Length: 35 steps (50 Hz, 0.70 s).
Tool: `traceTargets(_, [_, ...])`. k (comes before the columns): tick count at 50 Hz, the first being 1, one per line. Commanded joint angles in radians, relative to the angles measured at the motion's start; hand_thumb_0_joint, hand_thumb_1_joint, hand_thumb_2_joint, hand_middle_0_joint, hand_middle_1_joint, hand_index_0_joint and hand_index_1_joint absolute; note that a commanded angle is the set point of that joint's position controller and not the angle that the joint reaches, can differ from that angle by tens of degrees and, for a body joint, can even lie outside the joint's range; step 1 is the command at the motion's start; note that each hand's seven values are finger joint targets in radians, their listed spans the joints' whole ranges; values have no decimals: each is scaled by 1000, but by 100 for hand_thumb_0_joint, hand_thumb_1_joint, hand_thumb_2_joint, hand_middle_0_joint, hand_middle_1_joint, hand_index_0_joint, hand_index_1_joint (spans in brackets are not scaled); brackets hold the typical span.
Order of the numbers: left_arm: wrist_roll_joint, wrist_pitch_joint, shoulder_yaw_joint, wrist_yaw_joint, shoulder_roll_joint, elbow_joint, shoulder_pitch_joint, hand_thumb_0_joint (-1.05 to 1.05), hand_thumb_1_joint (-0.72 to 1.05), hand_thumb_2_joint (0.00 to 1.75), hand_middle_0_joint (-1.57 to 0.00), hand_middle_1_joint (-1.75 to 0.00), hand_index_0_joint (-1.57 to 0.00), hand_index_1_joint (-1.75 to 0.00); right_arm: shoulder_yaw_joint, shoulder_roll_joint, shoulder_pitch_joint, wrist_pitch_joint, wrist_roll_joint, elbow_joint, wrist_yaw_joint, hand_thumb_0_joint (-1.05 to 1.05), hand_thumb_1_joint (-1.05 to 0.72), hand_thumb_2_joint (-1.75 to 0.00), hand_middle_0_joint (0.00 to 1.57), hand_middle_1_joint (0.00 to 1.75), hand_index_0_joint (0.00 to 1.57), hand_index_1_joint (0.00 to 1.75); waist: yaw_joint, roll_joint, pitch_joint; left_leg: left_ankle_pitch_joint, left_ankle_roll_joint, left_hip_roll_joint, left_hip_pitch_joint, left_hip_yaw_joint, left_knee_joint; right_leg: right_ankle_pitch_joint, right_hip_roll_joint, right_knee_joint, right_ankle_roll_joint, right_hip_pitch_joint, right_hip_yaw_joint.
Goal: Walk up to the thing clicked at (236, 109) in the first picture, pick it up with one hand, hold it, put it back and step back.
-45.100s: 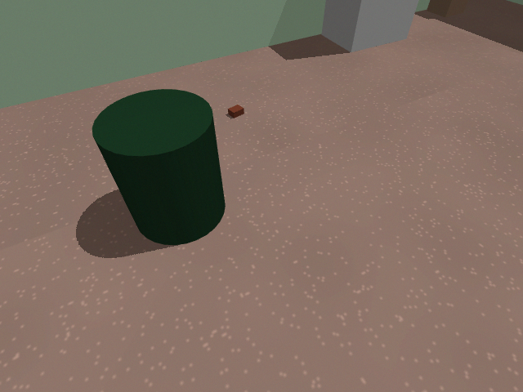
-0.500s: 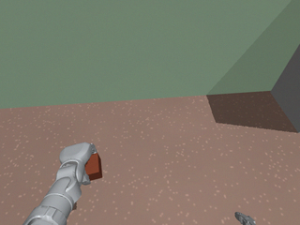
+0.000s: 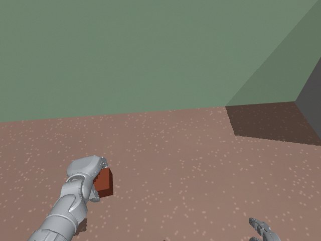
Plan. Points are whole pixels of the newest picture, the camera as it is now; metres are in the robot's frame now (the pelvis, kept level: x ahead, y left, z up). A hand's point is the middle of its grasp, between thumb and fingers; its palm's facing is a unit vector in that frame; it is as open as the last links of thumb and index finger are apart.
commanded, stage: hold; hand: left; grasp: from above
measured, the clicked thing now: (96, 184) +0.31 +0.22 -0.06
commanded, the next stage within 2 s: crouch in 1.06 s
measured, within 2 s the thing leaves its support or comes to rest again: neither
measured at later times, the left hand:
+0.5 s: hand (89, 182) +0.30 +0.21 -0.01, palm faces -0.42 -0.13 -0.90, open 9.5 cm
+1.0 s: hand (89, 178) +0.31 +0.22 -0.02, palm faces -0.43 -0.12 -0.89, open 9.5 cm
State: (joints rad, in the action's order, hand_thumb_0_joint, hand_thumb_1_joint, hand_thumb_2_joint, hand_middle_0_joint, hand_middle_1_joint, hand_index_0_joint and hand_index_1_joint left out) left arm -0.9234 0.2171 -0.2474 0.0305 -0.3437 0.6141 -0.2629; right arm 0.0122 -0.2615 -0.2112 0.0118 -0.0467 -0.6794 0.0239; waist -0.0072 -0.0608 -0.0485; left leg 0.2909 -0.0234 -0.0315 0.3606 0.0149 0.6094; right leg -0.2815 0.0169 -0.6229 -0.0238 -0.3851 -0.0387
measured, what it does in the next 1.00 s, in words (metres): stands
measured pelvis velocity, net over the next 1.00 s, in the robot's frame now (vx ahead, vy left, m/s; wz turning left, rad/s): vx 0.02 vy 0.00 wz -0.01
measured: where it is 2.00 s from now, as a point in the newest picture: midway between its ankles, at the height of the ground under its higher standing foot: outside the picture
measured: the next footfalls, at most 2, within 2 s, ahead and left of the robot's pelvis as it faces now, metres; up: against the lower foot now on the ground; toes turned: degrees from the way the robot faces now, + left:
none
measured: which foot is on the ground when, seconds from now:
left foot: down 0.00-1.00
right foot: down 0.00-1.00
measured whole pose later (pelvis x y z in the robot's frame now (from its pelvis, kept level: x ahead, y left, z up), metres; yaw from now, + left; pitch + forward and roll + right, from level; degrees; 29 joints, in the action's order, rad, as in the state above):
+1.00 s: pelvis +0.02 +0.00 +0.01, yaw +0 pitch +2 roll +0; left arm -0.94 0.20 -0.24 0.08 -0.37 0.53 -0.23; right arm 0.01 -0.25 -0.19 0.01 -0.06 -0.67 0.04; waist 0.01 -0.06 -0.02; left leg 0.27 -0.02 -0.03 0.27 0.02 0.51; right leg -0.26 0.02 -0.52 -0.02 -0.29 -0.04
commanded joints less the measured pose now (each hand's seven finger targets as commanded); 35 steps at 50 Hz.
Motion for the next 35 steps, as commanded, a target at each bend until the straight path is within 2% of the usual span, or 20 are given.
traceTargets(1, [-27,-5,102,-35,-208,-197,-311,0,77,53,-108,-56,-111,-53,40,-113,95,48,-9,151,12,0,-89,-90,20,30,20,30,9,63,-201,-107,33,44,-96,17,-103,76,-43,122,22,80,23])
traceTargets(2, [-31,-6,95,-35,-206,-230,-338,0,76,52,-107,-55,-110,-52,37,-108,101,48,-8,151,13,0,-89,-90,20,30,20,30,8,58,-214,-114,34,46,-101,17,-101,84,-41,125,20,78,20])
traceTargets(3, [-27,-6,109,-38,-215,-223,-319,0,78,52,-108,-56,-111,-53,39,-112,104,49,-8,152,13,0,-89,-90,20,30,20,30,13,62,-204,-98,34,50,-99,22,-103,65,-40,133,18,84,20])
traceTargets(5, [-26,-2,97,-44,-198,-236,-331,0,77,53,-107,-57,-110,-54,35,-107,109,51,-8,152,13,0,-89,-90,20,30,20,30,3,61,-208,-95,35,51,-109,25,-106,65,-37,139,16,83,14])
traceTargets(8, [-30,7,111,-47,-211,-235,-314,0,75,52,-107,-56,-110,-53,37,-109,115,50,-8,146,13,0,-89,-90,20,30,20,30,16,53,-216,-119,34,46,-121,22,-111,87,-38,137,18,96,18])
traceTargets(11, [-29,16,90,-34,-200,-242,-317,0,73,53,-106,-55,-108,-53,35,-106,120,50,-10,144,14,0,-89,-90,20,30,20,30,5,74,-216,-138,38,49,-129,27,-106,111,-35,143,11,103,18])
traceTargets(12, [-24,17,101,-31,-210,-260,-316,0,73,54,-106,-56,-108,-53,34,-106,123,51,-11,145,15,0,-89,-90,20,30,20,30,15,67,-220,-138,37,51,-135,28,-111,107,-36,148,12,112,19])
traceTargets(14, [-22,21,88,-19,-201,-265,-313,0,73,52,-106,-56,-108,-53,32,-105,125,52,-11,145,16,0,-89,-90,20,30,20,30,10,74,-219,-142,39,50,-142,29,-113,115,-35,152,11,109,17])
traceTargets(15, [-20,24,98,-15,-209,-251,-300,0,74,54,-106,-57,-109,-54,31,-105,129,53,-12,146,17,0,-89,-90,20,30,20,30,19,78,-205,-135,38,49,-132,28,-120,102,-37,156,13,114,21])
traceTargets(18, [-15,27,79,5,-201,-270,-292,0,72,53,-107,-54,-109,-53,27,-104,135,51,-15,157,18,0,-90,-90,20,30,20,30,19,60,-187,-134,36,45,-137,25,-138,101,-41,158,20,114,24])
traceTargets(19, [-16,27,92,11,-210,-259,-265,0,71,53,-106,-54,-108,-52,27,-105,136,51,-15,160,20,0,-89,-90,20,30,20,30,26,58,-181,-132,35,43,-138,23,-145,95,-42,160,23,119,27])
traceTargets(21, [-21,24,89,23,-212,-275,-274,0,69,53,-105,-54,-106,-52,26,-101,140,51,-16,166,22,0,-90,-90,20,30,20,30,26,56,-183,-142,35,42,-142,21,-148,102,-44,159,24,124,30])
traceTargets(23, [-23,21,107,25,-232,-279,-284,0,68,55,-104,-54,-105,-53,23,-101,134,52,-16,165,23,0,-89,-90,20,30,20,30,27,65,-184,-152,37,45,-142,23,-144,109,-43,162,21,129,29])
traceTargets(24, [-25,18,95,25,-221,-297,-304,0,69,54,-105,-55,-106,-53,23,-99,132,52,-15,168,23,0,-90,-90,20,30,20,30,19,49,-195,-159,38,48,-153,29,-145,123,-40,162,22,127,22])
traceTargets(26, [-27,16,101,22,-225,-296,-331,0,69,54,-104,-55,-106,-54,26,-101,133,53,-16,166,23,0,-90,-90,20,30,20,30,17,49,-194,-165,35,45,-160,25,-147,124,-44,164,23,125,25])
traceTargets(29, [-24,14,91,19,-209,-294,-313,0,69,55,-105,-55,-106,-53,26,-101,128,54,-15,166,22,0,-89,-90,20,30,20,30,15,55,-196,-174,38,47,-176,28,-148,137,-41,171,21,131,24])
traceTargets(31, [-18,14,107,23,-233,-294,-321,0,69,57,-105,-54,-106,-53,28,-104,123,52,-15,158,23,0,-89,-90,20,30,20,30,18,49,-212,-201,37,46,-190,27,-147,162,-41,170,20,143,27])
traceTargets(32, [-25,15,95,26,-218,-295,-314,0,69,54,-104,-56,-106,-54,27,-101,124,53,-14,158,22,0,-89,-90,20,30,20,30,19,47,-221,-216,37,47,-190,28,-143,180,-40,166,19,146,27])
traceTargets(34, [-29,17,119,23,-239,-280,-301,0,69,55,-105,-56,-106,-54,26,-100,127,51,-15,160,23,0,-89,-90,20,30,20,30,31,50,-208,-210,37,47,-180,26,-149,171,-41,174,20,151,30])
traceTargets(35, [-25,17,109,25,-225,-261,-287,0,70,58,-106,-56,-107,-55,25,-101,121,50,-15,161,22,0,-89,-90,20,30,20,30,22,55,-198,-203,36,46,-178,28,-151,165,-42,174,21,147,28])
